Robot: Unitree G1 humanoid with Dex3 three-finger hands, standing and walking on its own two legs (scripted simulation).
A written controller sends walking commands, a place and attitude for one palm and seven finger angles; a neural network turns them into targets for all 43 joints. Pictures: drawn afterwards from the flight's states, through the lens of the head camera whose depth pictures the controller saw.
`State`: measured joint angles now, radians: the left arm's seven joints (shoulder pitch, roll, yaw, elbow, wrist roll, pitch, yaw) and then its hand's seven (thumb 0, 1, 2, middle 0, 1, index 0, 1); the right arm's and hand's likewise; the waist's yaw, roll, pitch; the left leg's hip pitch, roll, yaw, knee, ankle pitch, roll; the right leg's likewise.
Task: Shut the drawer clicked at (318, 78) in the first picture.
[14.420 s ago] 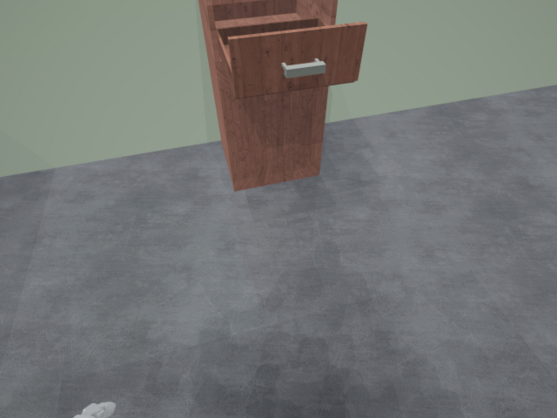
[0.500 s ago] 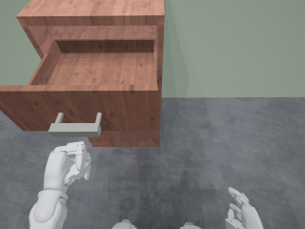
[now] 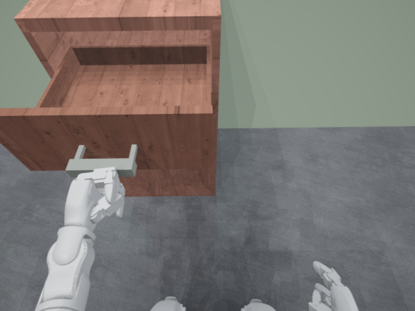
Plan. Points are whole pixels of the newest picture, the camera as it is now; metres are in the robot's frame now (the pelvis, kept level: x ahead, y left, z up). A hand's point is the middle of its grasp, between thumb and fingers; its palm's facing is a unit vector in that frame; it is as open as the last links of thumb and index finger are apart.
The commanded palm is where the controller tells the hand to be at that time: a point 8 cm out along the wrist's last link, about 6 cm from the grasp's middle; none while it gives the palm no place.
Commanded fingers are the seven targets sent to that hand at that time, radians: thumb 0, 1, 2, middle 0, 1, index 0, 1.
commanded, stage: push the drawer shut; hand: left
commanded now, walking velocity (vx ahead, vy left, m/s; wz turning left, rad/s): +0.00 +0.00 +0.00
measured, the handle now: (105, 158) +0.39 +0.22 +0.06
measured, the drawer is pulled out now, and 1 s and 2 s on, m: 0.27 0.15 0.04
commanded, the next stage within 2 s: none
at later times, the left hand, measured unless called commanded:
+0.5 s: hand (125, 172) +0.36 +0.17 +0.06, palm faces +0.03 -1.00 -0.06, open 3.4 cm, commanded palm +0.34 +0.23 +0.06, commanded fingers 0.00 0.90 0.90 -1.40 -1.60 -1.40 -1.60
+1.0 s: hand (130, 144) +0.43 +0.18 +0.06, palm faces +0.04 -1.00 -0.04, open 3.4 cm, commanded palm +0.40 +0.23 +0.06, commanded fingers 0.00 0.90 0.90 -1.40 -1.60 -1.40 -1.60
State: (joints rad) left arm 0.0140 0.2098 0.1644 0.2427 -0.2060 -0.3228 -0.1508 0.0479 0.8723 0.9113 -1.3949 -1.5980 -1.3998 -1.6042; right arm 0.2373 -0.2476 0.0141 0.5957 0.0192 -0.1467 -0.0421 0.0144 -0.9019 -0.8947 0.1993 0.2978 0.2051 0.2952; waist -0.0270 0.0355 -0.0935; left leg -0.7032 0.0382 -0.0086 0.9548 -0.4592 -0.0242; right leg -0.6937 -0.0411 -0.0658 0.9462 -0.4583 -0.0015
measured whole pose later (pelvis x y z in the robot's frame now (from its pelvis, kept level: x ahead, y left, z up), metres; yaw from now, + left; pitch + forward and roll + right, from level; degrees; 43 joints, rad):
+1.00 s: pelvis -0.01 +0.01 +0.00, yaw -2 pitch +15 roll -1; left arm -0.56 0.32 0.31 0.86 -0.14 -0.40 -0.15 0.05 0.86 0.90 -1.40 -1.60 -1.40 -1.60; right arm 0.31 -0.26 0.01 0.66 0.01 -0.03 -0.02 0.01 -0.90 -0.89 0.20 0.30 0.21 0.30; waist -0.10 0.02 -0.09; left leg -0.79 0.05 0.01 0.96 -0.44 -0.01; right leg -0.78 -0.03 -0.04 0.94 -0.42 0.01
